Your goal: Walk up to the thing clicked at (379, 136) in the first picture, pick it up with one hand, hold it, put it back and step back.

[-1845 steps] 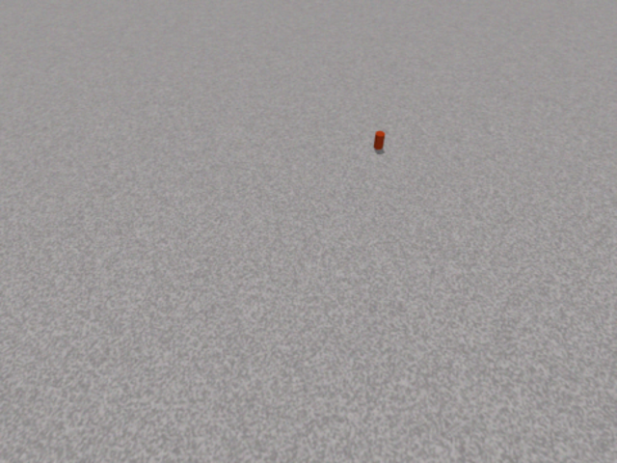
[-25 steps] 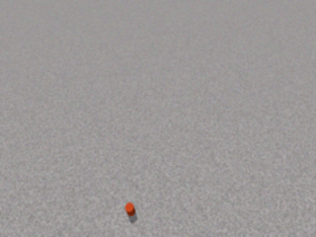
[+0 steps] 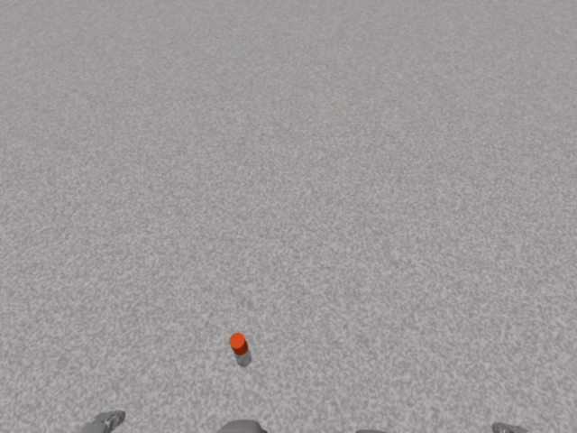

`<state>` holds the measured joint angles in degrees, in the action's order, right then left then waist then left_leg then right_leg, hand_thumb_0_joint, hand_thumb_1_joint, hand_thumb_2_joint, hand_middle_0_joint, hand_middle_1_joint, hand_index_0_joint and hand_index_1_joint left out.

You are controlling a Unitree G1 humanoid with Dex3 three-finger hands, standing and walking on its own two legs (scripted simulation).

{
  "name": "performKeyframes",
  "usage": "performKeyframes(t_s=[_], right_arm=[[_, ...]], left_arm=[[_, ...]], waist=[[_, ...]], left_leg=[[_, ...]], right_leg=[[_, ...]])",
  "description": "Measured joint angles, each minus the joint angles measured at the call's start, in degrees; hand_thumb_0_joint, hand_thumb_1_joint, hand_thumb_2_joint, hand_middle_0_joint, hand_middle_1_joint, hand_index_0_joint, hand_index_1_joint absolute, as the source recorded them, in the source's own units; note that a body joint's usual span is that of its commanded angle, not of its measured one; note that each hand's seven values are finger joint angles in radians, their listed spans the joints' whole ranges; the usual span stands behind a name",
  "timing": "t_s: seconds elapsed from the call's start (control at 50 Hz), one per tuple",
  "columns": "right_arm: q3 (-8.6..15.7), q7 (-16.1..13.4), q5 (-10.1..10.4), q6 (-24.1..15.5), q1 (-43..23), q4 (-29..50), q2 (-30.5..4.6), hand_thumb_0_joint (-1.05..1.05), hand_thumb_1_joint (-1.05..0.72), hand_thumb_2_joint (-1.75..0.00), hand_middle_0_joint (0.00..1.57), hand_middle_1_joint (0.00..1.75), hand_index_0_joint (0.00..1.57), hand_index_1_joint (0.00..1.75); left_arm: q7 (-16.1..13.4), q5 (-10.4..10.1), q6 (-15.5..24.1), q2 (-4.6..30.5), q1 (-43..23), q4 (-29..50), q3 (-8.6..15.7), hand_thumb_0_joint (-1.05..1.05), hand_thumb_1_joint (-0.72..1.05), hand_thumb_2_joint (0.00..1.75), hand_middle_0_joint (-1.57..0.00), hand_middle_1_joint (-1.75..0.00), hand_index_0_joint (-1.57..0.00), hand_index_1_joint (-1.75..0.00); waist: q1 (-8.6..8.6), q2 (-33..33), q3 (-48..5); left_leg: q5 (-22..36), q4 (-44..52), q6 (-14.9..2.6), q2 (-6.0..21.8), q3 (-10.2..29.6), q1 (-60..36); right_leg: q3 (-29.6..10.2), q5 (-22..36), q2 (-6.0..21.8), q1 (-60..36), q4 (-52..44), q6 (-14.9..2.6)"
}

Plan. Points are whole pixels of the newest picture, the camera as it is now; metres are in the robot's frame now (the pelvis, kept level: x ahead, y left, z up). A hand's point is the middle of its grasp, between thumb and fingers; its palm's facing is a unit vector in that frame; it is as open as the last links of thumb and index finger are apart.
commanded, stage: step back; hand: left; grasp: from above
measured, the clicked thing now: (238, 344) +0.42 +0.21 -0.73
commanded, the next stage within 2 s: none
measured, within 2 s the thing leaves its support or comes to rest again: neither
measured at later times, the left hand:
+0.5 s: hand out of the picture +0.02 +0.28 -0.17, palm faces -0.12 -0.91 -0.39, open 7.4 cm
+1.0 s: hand out of the picture -0.11 +0.29 -0.16, palm faces -0.03 -0.93 -0.38, open 7.4 cm
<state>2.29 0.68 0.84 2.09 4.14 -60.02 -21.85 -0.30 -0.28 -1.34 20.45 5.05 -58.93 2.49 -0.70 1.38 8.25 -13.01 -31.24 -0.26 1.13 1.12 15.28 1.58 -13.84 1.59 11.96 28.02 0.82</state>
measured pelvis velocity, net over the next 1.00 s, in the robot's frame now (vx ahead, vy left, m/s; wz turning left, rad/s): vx -0.24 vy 0.03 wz -0.03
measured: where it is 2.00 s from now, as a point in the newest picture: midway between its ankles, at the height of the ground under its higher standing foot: outside the picture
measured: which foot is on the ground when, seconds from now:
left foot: down 0.00-0.54, up 0.56-0.86, down 0.88-1.00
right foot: down 0.00-0.12, up 0.14-0.50, down 0.52-0.90, up 0.92-1.00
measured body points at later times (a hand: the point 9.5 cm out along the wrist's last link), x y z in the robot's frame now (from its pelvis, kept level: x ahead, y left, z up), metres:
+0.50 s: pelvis -0.10 +0.02 -0.02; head -0.03 +0.01 +0.42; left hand +0.03 +0.32 -0.14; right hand -0.03 -0.30 -0.14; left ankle -0.01 +0.13 -0.74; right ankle -0.13 -0.11 -0.73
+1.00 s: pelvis -0.24 +0.03 -0.01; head -0.19 +0.04 +0.44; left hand -0.11 +0.34 -0.13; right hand -0.16 -0.29 -0.12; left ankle -0.21 +0.13 -0.74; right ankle -0.21 -0.11 -0.68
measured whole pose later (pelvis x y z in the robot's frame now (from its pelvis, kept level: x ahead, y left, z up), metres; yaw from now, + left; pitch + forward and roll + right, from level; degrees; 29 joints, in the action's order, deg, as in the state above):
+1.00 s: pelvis -0.24 +0.03 -0.01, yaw -2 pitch -3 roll +0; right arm 2.0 0.0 -1.7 1.6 9.1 -50.7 -21.2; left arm -1.1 0.7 -4.3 22.2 7.3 -45.9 4.2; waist -0.3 -1.9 10.3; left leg -17.0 -35.6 -1.7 -1.4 1.3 15.4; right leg -7.9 -29.1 -5.6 28.2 61.7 -1.3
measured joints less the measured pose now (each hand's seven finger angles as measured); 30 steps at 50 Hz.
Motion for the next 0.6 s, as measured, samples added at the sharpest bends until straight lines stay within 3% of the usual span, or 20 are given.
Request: performKeyframes(t_s=[0.04, 0.08, 0.1, 0.12, 0.14, 0.2, 0.24, 0.3, 0.38, 0.46, 0.52, 0.54, 0.56, 0.6], right_arm=[[0.6, 0.1, -0.1, 0.6, -0.1, 1.4, -0.9, 0.0, -0.91, -0.9, 0.21, 0.3, 0.21, 0.3], [1.1, 0.3, -0.3, 1.1, 0.5, 2.7, -1.4, 0.0, -0.91, -0.9, 0.2, 0.3, 0.2, 0.3], [1.3, 0.4, -0.3, 1.0, 1.1, 3.4, -1.6, 0.0, -0.91, -0.9, 0.2, 0.3, 0.2, 0.3], [1.5, 0.6, -0.5, 0.8, 1.9, 4.2, -1.9, 0.0, -0.91, -0.9, 0.2, 0.3, 0.2, 0.3], [1.7, 0.5, -0.9, 0.5, 2.6, 4.7, -2.0, 0.0, -0.91, -0.9, 0.2, 0.3, 0.2, 0.3], [1.4, 0.4, -1.8, 0.1, 3.2, 5.3, -0.6, 0.0, -0.91, -0.9, 0.2, 0.3, 0.2, 0.3], [1.1, 0.1, -2.0, 0.2, 3.5, 5.8, 0.3, 0.0, -0.91, -0.9, 0.2, 0.3, 0.2, 0.3], [0.8, -0.6, -2.1, 0.1, 3.9, 7.3, 1.1, 0.0, -0.91, -0.9, 0.21, 0.3, 0.21, 0.3], [0.7, -1.1, -2.0, -0.6, 4.0, 9.8, 1.4, 0.0, -0.91, -0.9, 0.21, 0.3, 0.21, 0.3], [0.3, -1.2, -2.2, -0.6, 3.5, 11.4, 1.1, 0.0, -0.9, -0.9, 0.21, 0.3, 0.21, 0.3], [0.0, -1.1, -1.9, 0.0, 3.0, 11.7, 0.1, 0.0, -0.9, -0.9, 0.21, 0.3, 0.21, 0.3], [0.2, -1.1, -1.7, 0.3, 2.5, 11.3, -0.5, 0.0, -0.9, -0.9, 0.21, 0.3, 0.21, 0.3], [0.3, -1.2, -1.4, 0.7, 2.4, 10.7, -0.7, 0.0, -0.9, -0.9, 0.21, 0.3, 0.21, 0.3], [0.5, -1.5, -1.1, 1.3, 2.7, 9.5, -0.5, 0.0, -0.91, -0.9, 0.21, 0.3, 0.21, 0.3]], left_arm=[[-0.1, 0.4, -0.6, 0.6, -0.8, 1.7, 0.2, 0.0, 0.9, 0.9, -0.21, -0.3, -0.2, -0.3], [-0.2, 1.0, -1.1, 1.2, -1.3, 3.3, 0.3, 0.0, 0.9, 0.9, -0.21, -0.3, -0.2, -0.3], [-0.2, 1.1, -1.4, 1.6, -1.5, 4.0, 0.3, 0.0, 0.9, 0.9, -0.21, -0.3, -0.2, -0.3], [-0.3, 1.1, -1.7, 2.0, -1.7, 4.7, 0.2, 0.0, 0.9, 0.9, -0.21, -0.3, -0.2, -0.3], [-0.4, 0.9, -2.0, 2.3, -2.2, 5.4, 0.3, 0.0, 0.9, 0.9, -0.2, -0.3, -0.2, -0.3], [-1.4, 0.7, -2.6, 3.4, -4.2, 7.0, 1.0, 0.0, 0.9, 0.9, -0.2, -0.3, -0.2, -0.3], [-1.7, 0.5, -2.5, 3.7, -4.3, 7.6, 1.0, 0.0, 0.91, 0.9, -0.2, -0.3, -0.2, -0.3], [-1.4, 0.4, -2.2, 3.6, -2.8, 8.3, 0.9, 0.0, 0.91, 0.9, -0.2, -0.3, -0.2, -0.3], [-0.9, 0.8, -2.4, 2.9, -0.2, 8.7, 1.0, 0.0, 0.91, 0.9, -0.2, -0.3, -0.2, -0.3], [-0.3, 1.2, -2.3, 2.1, 1.7, 8.8, 1.4, 0.0, 0.91, 0.9, -0.2, -0.3, -0.2, -0.3], [0.2, 1.6, -1.4, 1.4, 3.1, 8.5, 1.7, 0.0, 0.91, 0.9, -0.2, -0.3, -0.2, -0.3], [0.2, 1.9, -1.1, 0.6, 3.2, 8.1, 1.8, 0.0, 0.91, 0.9, -0.2, -0.3, -0.2, -0.3], [0.5, 2.1, -1.1, 0.0, 3.7, 8.2, 1.6, 0.0, 0.91, 0.9, -0.2, -0.3, -0.2, -0.3], [0.8, 2.3, -1.1, -0.3, 4.9, 8.7, 1.3, 0.0, 0.9, 0.9, -0.2, -0.3, -0.2, -0.3]], waist=[[0.05, -0.3, 1.1], [0.05, -1.4, 1.4], [-0.18, -1.9, 1.3], [-0.46, -1.9, 0.9], [-0.59, -2.1, 0.8], [-0.54, -3.8, 3.1], [-0.81, -4.1, 3.6], [-0.65, -4.1, 3.6], [-0.54, -3.4, 3.8], [-0.14, -2.5, 3.9], [0.27, -1.0, 3.3], [-0.15, 1.0, 3.7], [-0.49, 1.8, 3.6], [0.5, 0.6, 2.7]], left_leg=[[-1.9, -5.8, -1.07, -0.9, 0.1, 2.6], [-7.7, -10.9, -2.08, -2.5, 0.1, 3.7], [-7.3, -11.1, -2.49, -2.9, -0.1, 3.3], [-4.2, -9.0, -2.57, -2.7, -0.2, 2.3], [-6.6, -8.1, -1.75, -2.8, -0.1, 2.1], [-6.3, -8.7, -1.92, -3.1, -0.6, 2.9], [-4.4, -6.7, -2.06, -2.6, -0.6, 3.0], [-2.2, -4.4, -2.2, -1.9, -1.5, 3.2], [-0.9, -4.1, -2.23, -1.0, -2.9, 4.1], [-0.1, -5.7, -1.71, 0.3, -4.2, 6.1], [-0.3, -8.7, -0.61, 1.7, -4.5, 8.8], [-0.3, -9.8, -0.38, 2.9, -3.3, 9.4], [-4.0, -11.5, -0.33, 2.2, -1.5, 10.2], [-12.8, -20.6, -0.03, -2.3, 1.9, 12.3]], right_leg=[[-0.3, -0.8, 0.6, 1.7, 2.8, 0.15], [-1.0, -1.9, 1.7, 3.7, 5.8, 0.44], [-1.2, -2.4, 2.2, 4.7, 7.3, 0.66], [-1.2, -3.1, 2.2, 6.0, 9.2, 0.72], [-2.0, -3.9, 2.1, 7.8, 11.7, -0.11], [-9.6, -15.8, -3.1, 12.2, 24.9, -2.19], [-11.4, -17.4, -6.3, 14.4, 33.1, -2.6], [-11.0, -15.9, -7.8, 15.4, 38.9, -1.92], [-9.9, -16.8, -6.8, 12.3, 36.1, -0.45], [-7.3, -16.2, -4.5, 7.7, 25.6, -0.21], [-4.8, -9.3, -3.5, 2.6, 12.1, -1.17], [-3.7, -8.1, -4.7, 2.1, 11.1, -1.41], [-3.0, -7.8, -5.0, 2.3, 11.3, -1.72], [-3.8, -7.3, -3.6, 3.4, 11.7, -2.41]])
